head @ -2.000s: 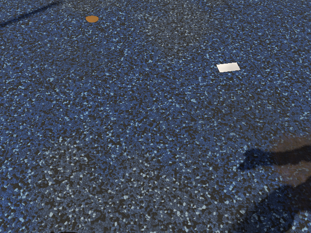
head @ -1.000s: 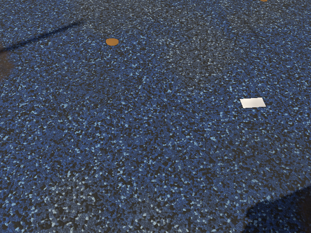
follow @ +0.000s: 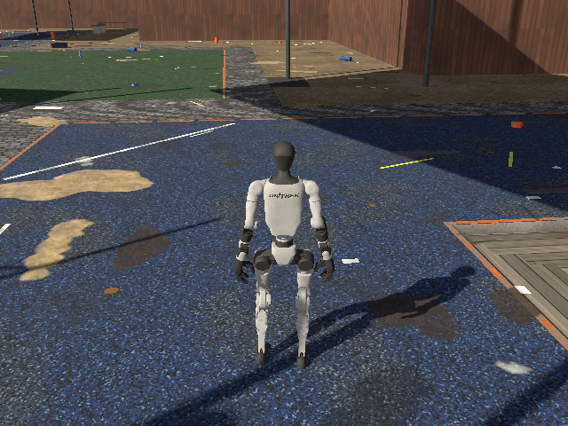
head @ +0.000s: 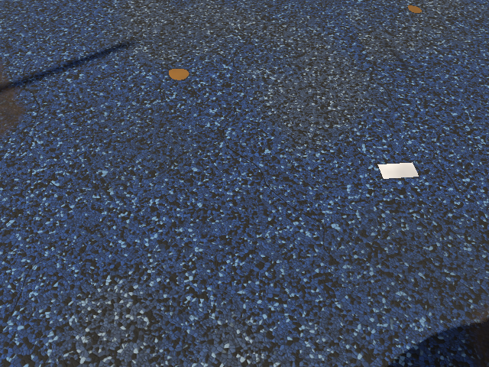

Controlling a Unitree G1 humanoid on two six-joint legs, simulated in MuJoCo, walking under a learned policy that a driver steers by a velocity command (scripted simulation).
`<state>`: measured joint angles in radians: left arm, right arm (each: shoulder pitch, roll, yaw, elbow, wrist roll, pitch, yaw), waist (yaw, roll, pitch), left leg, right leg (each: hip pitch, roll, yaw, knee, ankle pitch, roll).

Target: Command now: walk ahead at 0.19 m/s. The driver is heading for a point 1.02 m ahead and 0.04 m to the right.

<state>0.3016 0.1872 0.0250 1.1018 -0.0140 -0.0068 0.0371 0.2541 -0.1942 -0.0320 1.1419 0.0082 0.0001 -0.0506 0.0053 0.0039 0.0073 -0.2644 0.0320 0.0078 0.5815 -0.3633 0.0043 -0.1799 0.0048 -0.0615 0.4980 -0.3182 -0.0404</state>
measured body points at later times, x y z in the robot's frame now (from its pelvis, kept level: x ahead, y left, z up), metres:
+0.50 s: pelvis +0.17 +0.07 +0.01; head +0.18 +0.09 +0.46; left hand +0.32 +0.32 -0.12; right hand +0.08 -0.15 -0.13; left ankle +0.07 +0.16 -0.74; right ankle +0.29 -0.10 -0.67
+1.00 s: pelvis +0.46 +0.02 +0.01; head +0.48 +0.01 +0.46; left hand +0.47 +0.28 -0.13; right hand +0.60 -0.25 -0.11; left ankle +0.57 +0.20 -0.66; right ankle +0.45 -0.07 -0.74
